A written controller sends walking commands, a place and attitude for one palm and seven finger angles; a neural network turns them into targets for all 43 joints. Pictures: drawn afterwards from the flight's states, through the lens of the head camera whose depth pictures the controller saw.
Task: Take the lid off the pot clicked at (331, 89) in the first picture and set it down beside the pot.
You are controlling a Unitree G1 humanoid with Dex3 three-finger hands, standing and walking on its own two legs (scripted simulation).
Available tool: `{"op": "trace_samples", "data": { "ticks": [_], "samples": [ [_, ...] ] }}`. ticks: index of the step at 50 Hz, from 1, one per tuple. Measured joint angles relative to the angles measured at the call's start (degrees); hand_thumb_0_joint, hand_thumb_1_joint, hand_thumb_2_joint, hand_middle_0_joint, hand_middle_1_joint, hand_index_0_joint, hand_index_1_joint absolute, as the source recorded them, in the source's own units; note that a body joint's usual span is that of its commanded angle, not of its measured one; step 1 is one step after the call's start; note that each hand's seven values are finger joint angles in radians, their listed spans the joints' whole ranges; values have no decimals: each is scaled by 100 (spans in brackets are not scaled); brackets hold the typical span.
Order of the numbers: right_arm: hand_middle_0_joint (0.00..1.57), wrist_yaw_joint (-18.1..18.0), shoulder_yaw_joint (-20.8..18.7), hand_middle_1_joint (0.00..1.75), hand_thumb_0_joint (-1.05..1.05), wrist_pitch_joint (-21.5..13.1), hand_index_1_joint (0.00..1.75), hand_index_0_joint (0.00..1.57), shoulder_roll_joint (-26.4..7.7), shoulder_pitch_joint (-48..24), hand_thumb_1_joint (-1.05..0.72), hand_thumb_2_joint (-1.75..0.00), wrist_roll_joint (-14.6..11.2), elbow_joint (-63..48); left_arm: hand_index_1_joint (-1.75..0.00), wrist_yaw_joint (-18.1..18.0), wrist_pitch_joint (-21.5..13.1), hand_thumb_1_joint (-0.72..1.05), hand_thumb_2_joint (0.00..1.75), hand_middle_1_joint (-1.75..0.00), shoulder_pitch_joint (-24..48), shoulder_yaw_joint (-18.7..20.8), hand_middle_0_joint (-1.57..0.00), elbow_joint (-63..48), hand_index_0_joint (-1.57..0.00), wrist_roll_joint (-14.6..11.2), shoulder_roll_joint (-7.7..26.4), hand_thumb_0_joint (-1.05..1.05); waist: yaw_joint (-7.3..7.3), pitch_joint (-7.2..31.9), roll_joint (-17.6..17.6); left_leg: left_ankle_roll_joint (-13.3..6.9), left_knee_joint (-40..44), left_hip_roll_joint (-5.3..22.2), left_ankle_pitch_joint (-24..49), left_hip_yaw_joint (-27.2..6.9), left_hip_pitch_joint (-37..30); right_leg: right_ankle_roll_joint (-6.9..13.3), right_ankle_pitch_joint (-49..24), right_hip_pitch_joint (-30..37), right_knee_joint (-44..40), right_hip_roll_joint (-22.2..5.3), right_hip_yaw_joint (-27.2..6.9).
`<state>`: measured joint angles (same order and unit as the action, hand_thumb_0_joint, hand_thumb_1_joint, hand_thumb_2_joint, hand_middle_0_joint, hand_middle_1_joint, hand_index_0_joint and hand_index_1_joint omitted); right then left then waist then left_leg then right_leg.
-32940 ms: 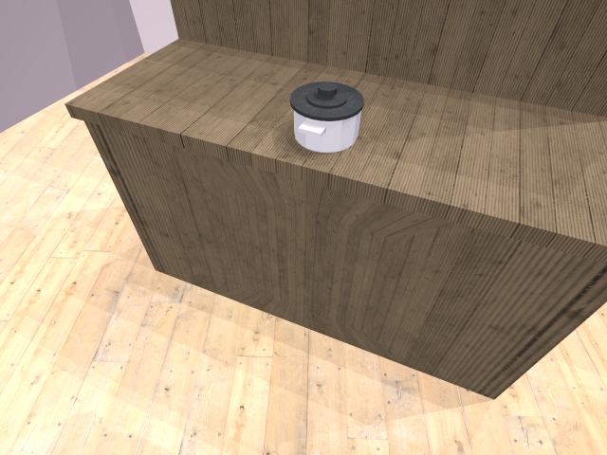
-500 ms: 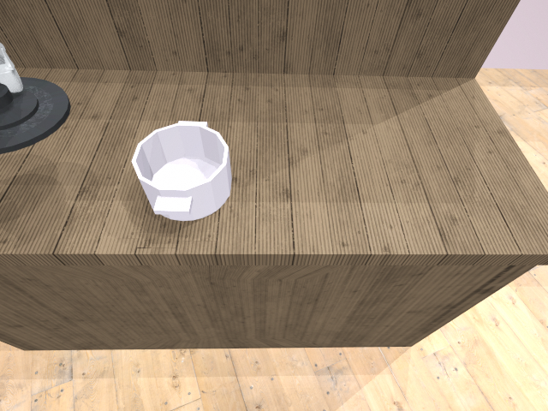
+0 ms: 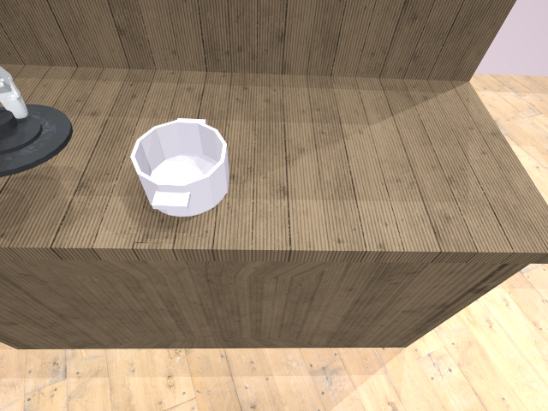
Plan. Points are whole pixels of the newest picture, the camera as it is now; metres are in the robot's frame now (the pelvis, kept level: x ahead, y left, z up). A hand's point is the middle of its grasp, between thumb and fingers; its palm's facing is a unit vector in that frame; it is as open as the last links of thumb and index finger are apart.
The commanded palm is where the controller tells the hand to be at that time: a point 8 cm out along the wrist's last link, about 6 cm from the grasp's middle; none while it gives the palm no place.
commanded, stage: lower the lid onto the table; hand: left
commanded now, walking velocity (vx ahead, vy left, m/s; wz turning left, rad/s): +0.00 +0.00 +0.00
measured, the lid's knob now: out of the picture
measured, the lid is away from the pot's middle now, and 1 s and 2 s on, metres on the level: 0.23 0.24 0.25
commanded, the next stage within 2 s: open the fingers wide in 1.78 s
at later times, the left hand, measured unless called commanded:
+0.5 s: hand out of the picture +0.45 +0.37 +0.14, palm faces -0.41 -0.18 -0.89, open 7.5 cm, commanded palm +0.49 +0.37 +0.21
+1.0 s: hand (5, 162) +0.45 +0.38 +0.11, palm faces -0.45 -0.18 -0.87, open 7.5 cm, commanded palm +0.50 +0.37 +0.17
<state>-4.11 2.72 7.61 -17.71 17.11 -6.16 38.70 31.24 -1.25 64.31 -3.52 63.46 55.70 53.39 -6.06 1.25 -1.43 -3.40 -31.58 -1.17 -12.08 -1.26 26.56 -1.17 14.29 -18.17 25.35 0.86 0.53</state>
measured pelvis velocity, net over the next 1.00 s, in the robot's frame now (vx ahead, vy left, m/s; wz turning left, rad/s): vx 0.00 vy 0.03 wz -0.03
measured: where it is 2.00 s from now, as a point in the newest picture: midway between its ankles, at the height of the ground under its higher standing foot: outside the picture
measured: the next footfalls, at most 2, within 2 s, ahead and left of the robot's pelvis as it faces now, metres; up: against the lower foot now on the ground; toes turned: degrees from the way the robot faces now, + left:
none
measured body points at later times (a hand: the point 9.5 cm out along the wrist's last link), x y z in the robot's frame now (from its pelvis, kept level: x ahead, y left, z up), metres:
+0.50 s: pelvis +0.00 +0.02 -0.01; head +0.07 +0.04 +0.44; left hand +0.47 +0.37 +0.19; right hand +0.03 -0.27 -0.12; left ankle +0.04 +0.08 -0.73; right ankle -0.02 -0.14 -0.73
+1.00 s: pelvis +0.00 +0.03 -0.01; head +0.07 +0.06 +0.43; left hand +0.47 +0.38 +0.16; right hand +0.01 -0.25 -0.12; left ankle +0.04 +0.08 -0.73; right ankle -0.02 -0.14 -0.73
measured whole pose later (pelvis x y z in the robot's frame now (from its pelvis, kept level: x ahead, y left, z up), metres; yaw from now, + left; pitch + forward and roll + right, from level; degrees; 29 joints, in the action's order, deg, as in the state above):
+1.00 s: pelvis +0.00 +0.03 -0.01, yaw -1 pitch +11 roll -4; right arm -5.7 3.2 6.6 -16.9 19.8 -5.7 39.5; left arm 26.6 -4.8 63.1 -3.6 69.4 56.8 52.2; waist -7.7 3.5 -0.5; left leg -5.5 -39.6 -1.5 -15.4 0.1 35.5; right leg -1.1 16.9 -26.7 32.0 0.6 -0.6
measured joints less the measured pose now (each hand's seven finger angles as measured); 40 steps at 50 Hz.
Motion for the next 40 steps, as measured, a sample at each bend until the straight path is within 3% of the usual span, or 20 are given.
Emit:
{"op": "trace_samples", "data": {
  "ticks": [29, 40],
  "samples": [
    [20, -54, 26, 30, 1, -34, 30, 20, 64, 158, -90, -90, 28, 30, -88, -240, -273, 49, 81, -117, -151, 204, -117, 344, -47, 68, 46, 13, -138, 124, 61, -136, -422, -22, -217, 125, 500, -58, 139, -479, 320, -30, -112],
    [20, -67, 13, 30, 0, -15, 30, 21, 72, 204, -90, -90, 43, 41, -88, -349, -277, 49, 81, -117, -128, 38, -117, 424, -47, 76, -90, 13, -103, 178, 50, -187, -607, -50, -267, 127, 726, -22, 202, -691, 497, -50, -105]
  ]
}}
